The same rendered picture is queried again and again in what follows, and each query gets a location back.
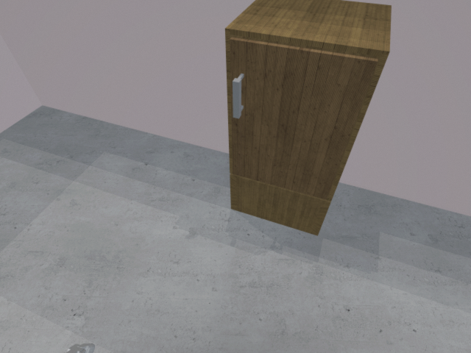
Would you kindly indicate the cupboard door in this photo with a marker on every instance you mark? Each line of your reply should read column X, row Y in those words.
column 300, row 107

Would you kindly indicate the handle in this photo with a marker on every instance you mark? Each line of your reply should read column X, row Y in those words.
column 237, row 107

